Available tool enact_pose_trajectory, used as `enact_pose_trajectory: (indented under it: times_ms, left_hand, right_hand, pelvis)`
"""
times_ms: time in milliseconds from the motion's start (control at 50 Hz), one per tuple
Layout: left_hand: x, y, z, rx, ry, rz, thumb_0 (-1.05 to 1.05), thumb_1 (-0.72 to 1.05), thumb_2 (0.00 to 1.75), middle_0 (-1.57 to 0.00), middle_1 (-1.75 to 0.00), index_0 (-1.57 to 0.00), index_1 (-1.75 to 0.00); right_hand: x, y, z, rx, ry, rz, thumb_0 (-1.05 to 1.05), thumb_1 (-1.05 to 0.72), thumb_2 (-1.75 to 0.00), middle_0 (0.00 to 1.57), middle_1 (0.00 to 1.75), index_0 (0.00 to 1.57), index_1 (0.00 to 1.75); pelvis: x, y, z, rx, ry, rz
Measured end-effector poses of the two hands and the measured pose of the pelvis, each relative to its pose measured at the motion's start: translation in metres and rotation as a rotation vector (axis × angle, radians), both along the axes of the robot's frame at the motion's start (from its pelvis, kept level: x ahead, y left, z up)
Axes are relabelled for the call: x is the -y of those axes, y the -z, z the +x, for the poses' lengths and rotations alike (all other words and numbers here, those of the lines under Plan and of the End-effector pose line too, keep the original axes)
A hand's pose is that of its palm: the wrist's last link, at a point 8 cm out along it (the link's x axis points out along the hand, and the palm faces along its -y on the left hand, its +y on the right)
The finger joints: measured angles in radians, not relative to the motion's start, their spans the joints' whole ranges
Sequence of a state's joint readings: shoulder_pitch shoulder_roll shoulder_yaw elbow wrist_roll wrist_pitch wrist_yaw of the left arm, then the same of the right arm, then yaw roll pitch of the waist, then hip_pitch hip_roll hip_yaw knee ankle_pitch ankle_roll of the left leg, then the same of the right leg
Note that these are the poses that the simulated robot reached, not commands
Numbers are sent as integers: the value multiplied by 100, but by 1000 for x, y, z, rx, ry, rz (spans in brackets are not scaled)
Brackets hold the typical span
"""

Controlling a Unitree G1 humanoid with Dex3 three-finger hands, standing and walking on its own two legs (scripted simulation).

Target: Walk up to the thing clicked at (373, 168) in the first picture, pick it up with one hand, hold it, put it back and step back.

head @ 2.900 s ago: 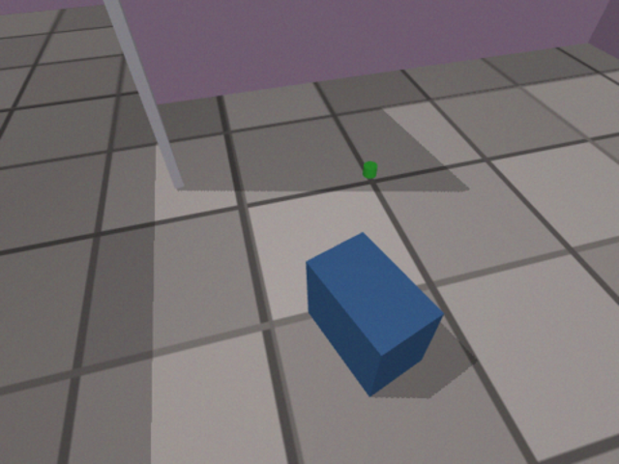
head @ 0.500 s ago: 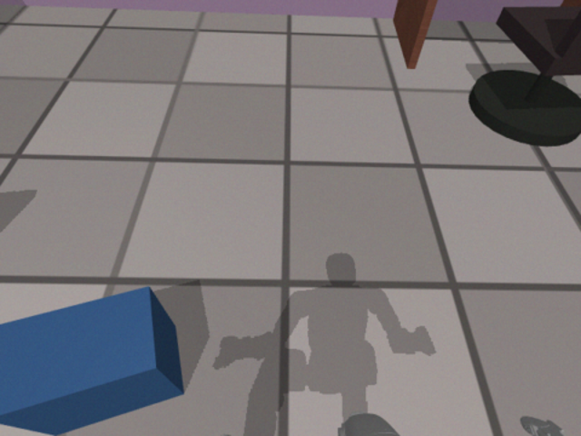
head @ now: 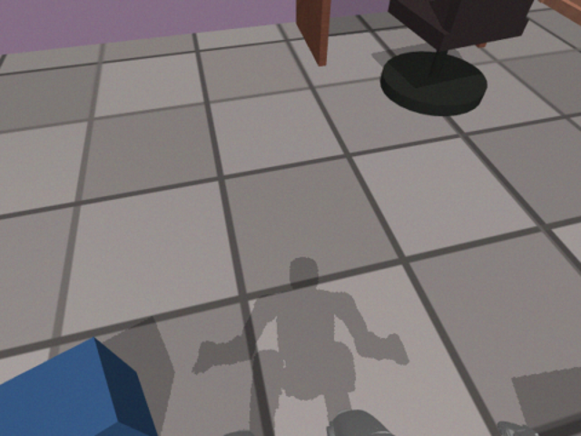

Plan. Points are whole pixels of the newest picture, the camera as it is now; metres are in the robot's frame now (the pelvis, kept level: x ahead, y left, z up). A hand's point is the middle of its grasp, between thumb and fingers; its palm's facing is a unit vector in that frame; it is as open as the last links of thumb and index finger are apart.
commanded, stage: walk up
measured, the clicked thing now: out of the picture +0.40 +1.51 -0.71
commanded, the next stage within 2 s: stand in 1.18 s
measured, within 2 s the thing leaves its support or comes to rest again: neither
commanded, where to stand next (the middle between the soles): +0.07 -0.02 m, yaw -10 degrees
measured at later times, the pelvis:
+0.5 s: pelvis -0.01 -0.01 +0.00, yaw -9 degrees
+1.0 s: pelvis +0.01 +0.00 +0.03, yaw -13 degrees
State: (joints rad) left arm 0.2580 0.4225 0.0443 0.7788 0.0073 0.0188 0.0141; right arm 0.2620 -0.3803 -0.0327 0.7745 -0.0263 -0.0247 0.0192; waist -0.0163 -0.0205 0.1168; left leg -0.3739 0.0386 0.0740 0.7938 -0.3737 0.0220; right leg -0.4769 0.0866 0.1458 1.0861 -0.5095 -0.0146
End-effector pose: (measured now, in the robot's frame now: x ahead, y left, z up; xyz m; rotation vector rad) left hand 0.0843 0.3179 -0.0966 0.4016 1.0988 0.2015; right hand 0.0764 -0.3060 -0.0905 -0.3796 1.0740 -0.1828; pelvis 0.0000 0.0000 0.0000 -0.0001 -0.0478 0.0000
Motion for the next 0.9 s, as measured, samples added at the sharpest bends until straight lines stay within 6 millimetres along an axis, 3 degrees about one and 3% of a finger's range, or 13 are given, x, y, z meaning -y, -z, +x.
enact_pose_trajectory:
  times_ms: [140, 220, 280, 420, 600, 760, 900]
  left_hand:
    - [12, -10, 18, -27, 74, -7, 1, 90, 90, -20, -30, -21, -30]
    - [23, -10, 23, -19, 96, 26, 1, 90, 90, -20, -30, -21, -30]
    - [33, -11, 23, -14, 110, 33, 1, 90, 90, -20, -30, -21, -30]
    - [46, -8, 31, -13, 151, 8, 1, 90, 90, -20, -30, -21, -30]
    - [49, -1, 51, 4, 166, -40, 1, 90, 90, -20, -30, -21, -30]
    - [45, -7, 59, -45, 177, -44, 1, 90, 90, -20, -30, -21, -30]
    - [40, -11, 69, -62, 176, -36, 1, 90, 90, -20, -30, -21, -30]
  right_hand:
    - [24, -13, -30, -33, 61, -21, 0, -90, -90, 20, 30, 21, 30]
    - [47, -1, -42, -58, 110, -28, 0, -90, -90, 20, 30, 21, 30]
    - [53, 6, -47, -77, 153, -20, 1, -90, -90, 20, 30, 21, 30]
    - [42, 15, -48, -51, 180, 16, 1, -90, -90, 20, 30, 21, 30]
    - [14, 15, -70, -82, 217, 58, 0, -90, -90, 20, 30, 21, 30]
    - [10, 8, -77, -105, 264, 62, 0, -90, -90, 20, 30, 21, 30]
    - [10, 2, -70, -106, 290, 56, 0, -90, -90, 20, 30, 21, 30]
  pelvis:
    - [10, -11, 2, -15, 57, -10]
    - [23, -3, 3, -7, 82, -32]
    - [28, -2, 2, -2, 104, -14]
    - [21, -2, -2, -6, 141, 2]
    - [14, -7, -3, 4, 173, 1]
    - [5, -17, 2, -6, 197, 10]
    - [2, -23, 7, -4, 214, 14]
